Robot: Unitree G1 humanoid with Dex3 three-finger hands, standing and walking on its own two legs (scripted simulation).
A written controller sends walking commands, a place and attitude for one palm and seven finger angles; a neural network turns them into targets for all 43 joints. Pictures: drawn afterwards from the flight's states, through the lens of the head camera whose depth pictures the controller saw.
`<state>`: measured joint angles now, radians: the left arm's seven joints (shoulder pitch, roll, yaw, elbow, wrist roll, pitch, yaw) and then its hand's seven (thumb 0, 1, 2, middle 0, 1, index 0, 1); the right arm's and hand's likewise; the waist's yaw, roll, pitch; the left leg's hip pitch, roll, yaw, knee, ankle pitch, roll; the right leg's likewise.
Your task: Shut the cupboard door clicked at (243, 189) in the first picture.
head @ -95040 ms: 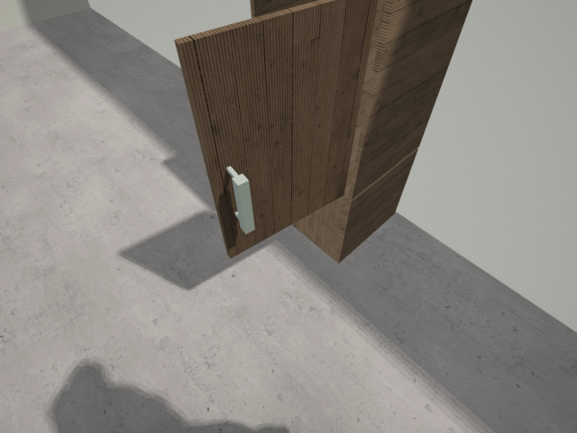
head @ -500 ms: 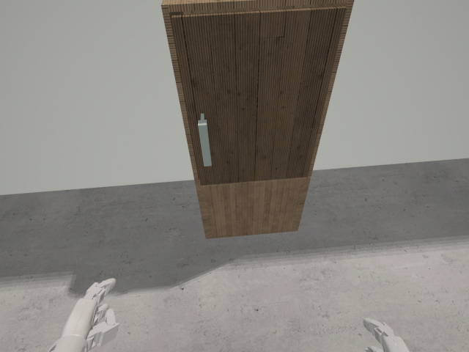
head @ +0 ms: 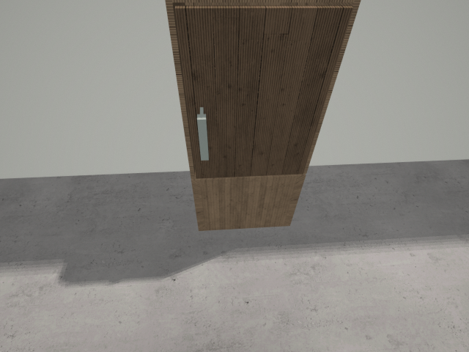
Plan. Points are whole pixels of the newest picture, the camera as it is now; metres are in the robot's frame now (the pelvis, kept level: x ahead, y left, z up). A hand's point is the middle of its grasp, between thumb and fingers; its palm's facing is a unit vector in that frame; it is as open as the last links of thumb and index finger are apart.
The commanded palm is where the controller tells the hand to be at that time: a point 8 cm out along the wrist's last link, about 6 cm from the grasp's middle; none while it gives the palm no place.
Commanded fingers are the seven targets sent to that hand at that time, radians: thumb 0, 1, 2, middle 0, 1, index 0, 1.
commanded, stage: let the arm hang, fingers relaxed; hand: left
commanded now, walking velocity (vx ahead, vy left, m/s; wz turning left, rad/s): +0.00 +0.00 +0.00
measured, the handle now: (203, 134) +0.74 +0.14 -0.11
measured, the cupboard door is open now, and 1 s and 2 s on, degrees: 0 0 0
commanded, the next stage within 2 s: look to check the result in 0.42 s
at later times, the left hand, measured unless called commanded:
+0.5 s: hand out of the picture -0.02 +0.15 -0.18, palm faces +0.03 -0.99 -0.14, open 7.3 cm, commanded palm none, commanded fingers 0.00 0.90 0.90 -0.20 -0.30 -0.20 -0.30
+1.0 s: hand out of the picture +0.01 +0.17 -0.17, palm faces +0.02 -0.98 -0.20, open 7.3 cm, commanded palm none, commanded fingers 0.00 0.90 0.90 -0.20 -0.30 -0.20 -0.30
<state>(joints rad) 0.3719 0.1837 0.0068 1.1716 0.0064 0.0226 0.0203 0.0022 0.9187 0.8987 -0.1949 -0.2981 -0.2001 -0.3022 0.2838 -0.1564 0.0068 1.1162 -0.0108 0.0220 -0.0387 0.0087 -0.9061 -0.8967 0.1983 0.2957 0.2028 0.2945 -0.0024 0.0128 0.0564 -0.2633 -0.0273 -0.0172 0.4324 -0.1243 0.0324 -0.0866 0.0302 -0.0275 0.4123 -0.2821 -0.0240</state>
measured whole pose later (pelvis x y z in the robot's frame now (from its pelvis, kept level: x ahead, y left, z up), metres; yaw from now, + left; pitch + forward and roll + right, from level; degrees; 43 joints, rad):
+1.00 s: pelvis +0.02 +0.00 +0.00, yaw -1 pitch -2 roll +0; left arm 0.30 0.16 0.01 1.14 0.01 0.00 0.03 0.00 0.91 0.90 -0.19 -0.30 -0.20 -0.30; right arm 0.24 -0.18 0.00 1.11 -0.01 0.00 -0.04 0.01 -0.91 -0.90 0.20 0.30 0.20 0.29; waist 0.00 0.00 0.04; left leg -0.22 -0.04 0.00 0.41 -0.15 0.03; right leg -0.06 0.02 -0.01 0.40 -0.31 -0.03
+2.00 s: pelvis +0.05 -0.02 +0.00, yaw -1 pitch -2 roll +1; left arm 0.32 0.14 0.01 1.14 0.00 0.00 0.04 0.00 0.91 0.90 -0.19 -0.30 -0.20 -0.30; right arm 0.24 -0.16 0.01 1.13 -0.01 0.00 -0.05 0.01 -0.91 -0.90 0.20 0.30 0.20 0.29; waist 0.00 -0.01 0.05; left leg -0.19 -0.02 -0.01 0.41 -0.20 0.00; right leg 0.00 0.04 -0.01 0.36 -0.33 -0.05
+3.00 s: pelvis +0.05 -0.03 +0.00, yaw -1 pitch -2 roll +1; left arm 0.34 0.12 0.01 1.14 0.00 0.00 0.04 0.00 0.91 0.90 -0.19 -0.30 -0.20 -0.30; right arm 0.27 -0.15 0.01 1.13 -0.01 0.00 -0.05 0.01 -0.91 -0.90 0.20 0.30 0.20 0.29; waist 0.00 -0.01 0.05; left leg -0.19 -0.01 -0.01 0.42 -0.20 -0.01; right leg 0.00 0.05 -0.01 0.37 -0.33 -0.06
